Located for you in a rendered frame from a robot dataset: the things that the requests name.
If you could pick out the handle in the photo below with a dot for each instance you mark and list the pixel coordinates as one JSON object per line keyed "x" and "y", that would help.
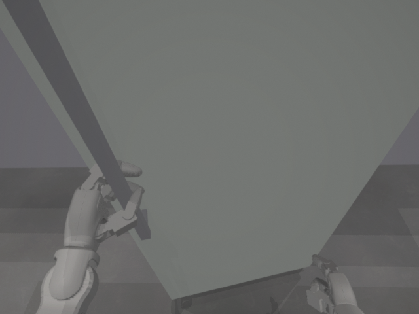
{"x": 34, "y": 26}

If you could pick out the left robot forearm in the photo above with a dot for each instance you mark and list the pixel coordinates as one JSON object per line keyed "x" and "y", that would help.
{"x": 70, "y": 285}

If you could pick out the left robot hand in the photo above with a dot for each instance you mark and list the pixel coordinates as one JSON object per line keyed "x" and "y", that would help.
{"x": 89, "y": 206}

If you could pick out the fridge door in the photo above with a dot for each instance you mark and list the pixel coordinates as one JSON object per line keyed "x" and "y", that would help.
{"x": 256, "y": 123}

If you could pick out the right robot hand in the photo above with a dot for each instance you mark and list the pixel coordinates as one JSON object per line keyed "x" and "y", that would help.
{"x": 324, "y": 296}

